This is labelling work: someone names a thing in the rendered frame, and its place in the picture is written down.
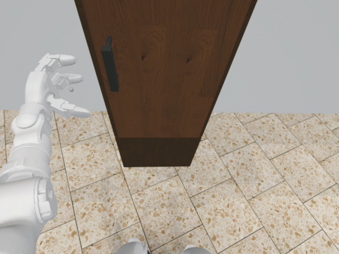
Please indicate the robot right shin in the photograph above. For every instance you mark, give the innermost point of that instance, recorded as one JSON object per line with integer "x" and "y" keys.
{"x": 189, "y": 246}

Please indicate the handle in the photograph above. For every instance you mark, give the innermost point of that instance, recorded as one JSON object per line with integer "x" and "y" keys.
{"x": 109, "y": 63}

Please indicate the left robot upper arm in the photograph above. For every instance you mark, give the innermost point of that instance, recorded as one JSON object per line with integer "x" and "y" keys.
{"x": 26, "y": 205}

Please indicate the cupboard door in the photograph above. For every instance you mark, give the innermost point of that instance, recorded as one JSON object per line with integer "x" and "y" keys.
{"x": 170, "y": 56}

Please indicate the robot left forearm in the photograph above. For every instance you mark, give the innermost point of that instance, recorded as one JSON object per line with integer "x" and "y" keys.
{"x": 31, "y": 150}

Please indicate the robot left thigh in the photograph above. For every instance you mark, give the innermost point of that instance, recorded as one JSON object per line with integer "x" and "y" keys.
{"x": 133, "y": 248}

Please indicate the robot left hand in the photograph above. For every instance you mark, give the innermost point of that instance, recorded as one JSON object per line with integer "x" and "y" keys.
{"x": 39, "y": 86}

